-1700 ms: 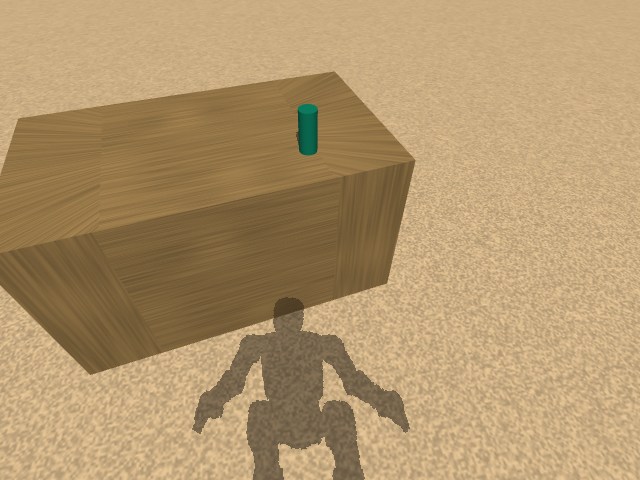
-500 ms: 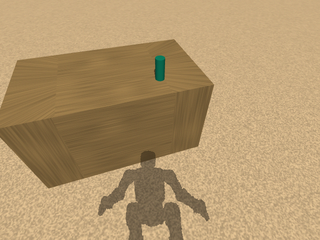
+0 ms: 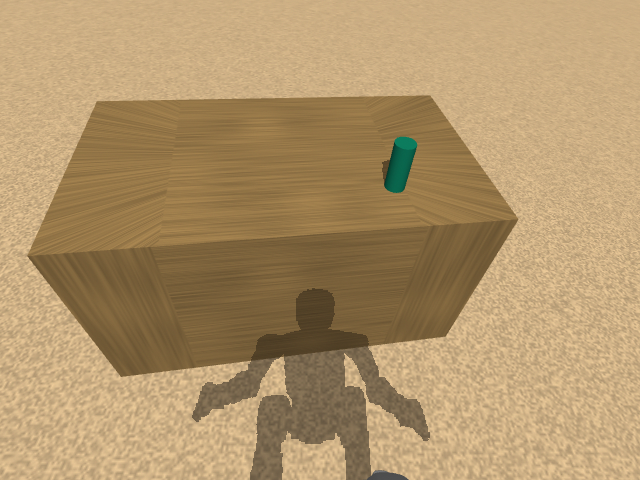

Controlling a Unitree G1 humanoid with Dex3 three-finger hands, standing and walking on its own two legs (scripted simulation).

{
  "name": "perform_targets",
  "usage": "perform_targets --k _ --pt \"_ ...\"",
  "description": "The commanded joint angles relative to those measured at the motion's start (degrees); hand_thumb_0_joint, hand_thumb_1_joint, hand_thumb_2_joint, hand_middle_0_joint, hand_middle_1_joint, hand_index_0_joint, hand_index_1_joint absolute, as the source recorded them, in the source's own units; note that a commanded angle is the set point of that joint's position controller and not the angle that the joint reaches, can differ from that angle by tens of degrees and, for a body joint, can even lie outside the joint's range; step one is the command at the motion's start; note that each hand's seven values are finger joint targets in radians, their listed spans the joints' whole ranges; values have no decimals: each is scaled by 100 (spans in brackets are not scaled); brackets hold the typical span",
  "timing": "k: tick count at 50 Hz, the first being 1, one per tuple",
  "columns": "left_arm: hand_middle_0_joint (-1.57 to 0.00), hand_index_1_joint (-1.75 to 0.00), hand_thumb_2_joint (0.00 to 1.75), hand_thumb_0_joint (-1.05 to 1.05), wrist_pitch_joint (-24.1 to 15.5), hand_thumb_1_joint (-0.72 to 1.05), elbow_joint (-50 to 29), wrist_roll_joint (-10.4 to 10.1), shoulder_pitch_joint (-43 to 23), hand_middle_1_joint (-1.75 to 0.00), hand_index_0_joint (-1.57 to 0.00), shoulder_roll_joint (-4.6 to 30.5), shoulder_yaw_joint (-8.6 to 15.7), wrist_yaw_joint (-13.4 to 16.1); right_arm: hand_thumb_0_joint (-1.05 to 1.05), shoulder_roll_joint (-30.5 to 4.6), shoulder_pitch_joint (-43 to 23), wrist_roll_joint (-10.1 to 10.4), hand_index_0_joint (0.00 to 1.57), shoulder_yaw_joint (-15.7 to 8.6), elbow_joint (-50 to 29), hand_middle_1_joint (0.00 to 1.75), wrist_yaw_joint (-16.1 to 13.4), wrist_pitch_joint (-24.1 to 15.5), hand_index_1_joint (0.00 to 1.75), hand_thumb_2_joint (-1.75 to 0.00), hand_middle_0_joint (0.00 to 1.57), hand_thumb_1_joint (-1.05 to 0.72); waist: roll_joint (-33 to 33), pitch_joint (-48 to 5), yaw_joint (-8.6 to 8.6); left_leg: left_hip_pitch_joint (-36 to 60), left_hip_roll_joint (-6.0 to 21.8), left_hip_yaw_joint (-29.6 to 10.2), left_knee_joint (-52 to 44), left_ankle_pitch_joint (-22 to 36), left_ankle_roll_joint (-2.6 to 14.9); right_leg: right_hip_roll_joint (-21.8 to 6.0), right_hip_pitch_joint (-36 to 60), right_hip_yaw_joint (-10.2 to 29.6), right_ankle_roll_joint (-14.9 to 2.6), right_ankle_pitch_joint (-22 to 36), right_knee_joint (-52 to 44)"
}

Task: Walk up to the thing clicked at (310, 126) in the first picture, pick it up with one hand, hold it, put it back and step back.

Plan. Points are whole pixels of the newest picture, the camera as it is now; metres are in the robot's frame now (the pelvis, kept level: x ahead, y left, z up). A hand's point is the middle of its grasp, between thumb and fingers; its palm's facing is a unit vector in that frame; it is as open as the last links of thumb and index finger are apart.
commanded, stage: walk up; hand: right
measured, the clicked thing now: (399, 165) +0.84 -0.22 -0.10
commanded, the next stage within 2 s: none
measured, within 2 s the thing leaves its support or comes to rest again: neither
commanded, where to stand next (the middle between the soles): +0.36 -0.06 m, yaw +7 degrees
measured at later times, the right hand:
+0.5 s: hand (512, 377) +0.31 -0.32 -0.13, palm faces -0.19 +0.90 -0.40, open 7.4 cm
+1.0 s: hand (495, 330) +0.42 -0.35 -0.17, palm faces -0.14 +0.92 -0.36, open 7.4 cm
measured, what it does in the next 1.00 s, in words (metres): walks ahead: right foot, then left foot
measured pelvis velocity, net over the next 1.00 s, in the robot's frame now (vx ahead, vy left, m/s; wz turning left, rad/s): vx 0.28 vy -0.10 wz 0.13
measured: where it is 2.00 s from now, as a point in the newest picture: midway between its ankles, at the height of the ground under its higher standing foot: (334, 475)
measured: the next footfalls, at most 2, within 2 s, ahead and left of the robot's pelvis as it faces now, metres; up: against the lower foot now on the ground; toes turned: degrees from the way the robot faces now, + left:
right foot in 0.16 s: +0.21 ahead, -0.16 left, +0.00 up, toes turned -3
left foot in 0.56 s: +0.34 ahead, +0.07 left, +0.00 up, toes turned +10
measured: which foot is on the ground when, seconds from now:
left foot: down 0.00-0.18, up 0.20-0.54, down 0.56-0.94, up 0.96-1.00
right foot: up 0.00-0.14, down 0.16-0.60, up 0.62-0.90, down 0.92-1.00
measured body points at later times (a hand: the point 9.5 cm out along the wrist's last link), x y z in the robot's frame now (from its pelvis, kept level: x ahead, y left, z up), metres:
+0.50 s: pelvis +0.19 -0.06 +0.00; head +0.22 -0.05 +0.45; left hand +0.17 +0.26 -0.11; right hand +0.32 -0.37 -0.10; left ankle +0.28 +0.08 -0.71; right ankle +0.17 -0.16 -0.73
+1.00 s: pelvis +0.28 -0.10 -0.02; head +0.32 -0.11 +0.42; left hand +0.31 +0.23 -0.12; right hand +0.43 -0.40 -0.14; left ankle +0.30 +0.05 -0.71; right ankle +0.36 -0.23 -0.73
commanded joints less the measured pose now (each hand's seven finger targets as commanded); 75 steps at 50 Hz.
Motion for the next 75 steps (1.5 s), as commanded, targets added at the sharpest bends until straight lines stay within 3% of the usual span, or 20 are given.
perform_targets --k 1,8,10,11,16,24,27,29,30,32,38,45,49,52,61,64,65,67,70,75 --pt "-20 -30 90 0 -108 90 -575 44 -75 -30 -20 952 311 -29 0 -1843 -26 25 20 -533 -581 30 -179 -229 30 -90 20 -90 1293 203 33 -466 1381 -1325 -1460 -21 1257 -170 11 61 53 548 -984" --pt "-20 -30 90 0 -288 90 -375 88 1204 -30 -20 1189 596 56 0 -1335 -99 44 20 -332 -838 30 -251 -156 30 -90 20 -90 -191 -601 933 -1567 659 -482 1699 1224 619 321 2908 -103 -210 448 -2413" --pt "-20 -30 90 0 -379 90 -519 57 1258 -30 -20 1744 624 113 0 -1221 131 107 20 -255 -909 30 -340 -121 30 -90 20 -90 -1303 -502 765 -3076 -339 -126 4046 -1288 213 -1898 3028 3648 -1039 -1305 -4274" --pt "-20 -30 90 0 -352 90 -684 -19 674 -30 -20 1832 612 115 0 -1538 219 38 20 -323 -774 30 -403 -111 30 -90 20 -90 -1080 -236 501 -2980 97 -329 4290 -1325 205 -2164 2462 4023 -1441 -1449 -4323" --pt "-20 -30 90 0 -419 90 -717 -42 422 -30 -20 1135 365 170 0 -1282 275 113 20 -315 -474 30 -178 -67 30 -90 20 -90 -487 281 166 -1929 394 -316 3188 -80 170 -860 1120 918 -999 951 -3999" --pt "-20 -30 90 0 -344 90 -1003 45 959 -30 -20 1193 351 140 0 -1051 -578 59 20 -298 -886 30 -115 -129 30 -90 20 -90 -431 -316 519 -1481 239 421 667 369 12 -820 1972 162 -1134 2526 -3060" --pt "-20 -30 90 0 -227 90 -1153 3 686 -30 -20 1074 221 165 0 -1144 144 31 20 -384 -614 30 -240 -197 30 -90 20 -90 216 -687 -22 369 11 554 -18 1142 188 -749 1063 -93 -847 2632 -1877" --pt "-20 -30 90 0 -201 90 -1238 -83 1112 -30 -20 425 15 194 0 -1941 724 -85 20 -616 -593 30 -363 -229 30 -90 20 -90 2085 -1161 -282 1861 1466 -1827 -526 891 853 261 -557 -579 -240 598 522" --pt "-20 -30 90 0 -116 90 -1133 -84 1287 -30 -20 561 79 245 0 -2115 619 -46 20 -624 -808 30 -413 -212 30 -90 20 -90 1627 -1084 -136 1629 2478 -3521 -1042 769 1337 586 -999 -94 -121 -1034 960" --pt "-20 -30 90 0 -10 90 -1015 -26 1054 -30 -20 1154 183 335 0 -1988 187 120 20 -620 -857 30 -396 -153 30 -90 20 -90 1025 -609 -106 837 2509 -3222 -1168 770 1752 169 -953 356 -160 -1073 1618" --pt "-20 -30 90 0 3 90 -588 -117 1268 -30 -20 731 126 313 0 -1494 -587 45 20 -290 -912 30 -415 -122 30 -90 20 -90 1355 -178 288 -736 1349 -452 -698 2722 1133 71 322 82 40 -68 -5" --pt "-20 -30 90 0 -194 90 -229 -106 1137 -30 -20 857 172 513 0 -1434 -1176 143 20 -222 -946 30 -318 270 30 -90 20 -90 1249 -835 412 -1103 947 -224 882 1808 811 570 1658 -405 85 1537 -2078" --pt "-20 -30 90 0 -264 90 -573 2 22 -30 -20 1862 307 600 0 -1246 -816 73 20 -212 -745 30 -416 546 30 -90 20 -90 -798 -412 167 -1720 334 -351 3256 -1809 91 -2052 592 2957 -1506 1672 -3345" --pt "-20 -30 90 0 -252 90 -529 57 -199 -30 -20 1448 220 625 0 -1367 -767 126 20 -314 -422 30 -317 551 30 -90 20 -90 -628 -359 34 -1650 306 -340 3175 -1328 118 -1155 595 1671 -1074 1225 -2961" --pt "-20 -30 90 0 -92 90 -482 7 -373 -30 -20 1296 150 547 0 -1174 -457 -21 20 -262 96 30 -262 404 30 -90 20 -90 -675 -938 26 -278 -57 336 -38 -436 37 -745 734 1028 -745 936 -2049" --pt "-20 -30 90 0 -35 90 -392 -98 -529 -30 -20 855 -10 579 0 -2038 -1122 -77 20 -381 -28 30 -303 317 30 -90 20 -90 1498 -469 59 -696 1897 -2697 -1266 -1247 1089 430 -344 -110 22 -1016 -611" --pt "-20 -30 90 0 -58 90 -224 -45 -528 -30 -20 1128 78 585 0 -2001 -1461 -35 20 -366 -61 30 -263 333 30 -90 20 -90 1343 -156 152 -1486 2002 -2619 -1243 -1412 1323 267 357 130 10 -997 -463" --pt "-20 -30 90 0 -147 90 17 -65 -147 -30 -20 964 29 522 0 -1493 -1866 -33 20 -167 -113 30 -259 349 30 -90 20 -90 986 -66 455 -1585 1038 -906 -511 -376 786 320 1058 -33 -36 -21 -1575" --pt "-20 -30 90 0 -234 90 141 -82 -150 -30 -20 1128 69 530 0 -1244 -1428 59 20 -89 80 30 -269 281 30 -90 20 -90 797 -580 315 -1201 502 -410 328 888 203 -97 1762 589 -313 2145 -2204" --pt "-20 -30 90 0 -137 90 193 -51 -763 -30 -20 1020 -126 440 0 -1430 -1366 13 20 -151 381 30 -254 361 30 -90 20 -90 854 -6 105 -873 770 -992 -873 -1846 393 113 526 577 -139 -708 -2619"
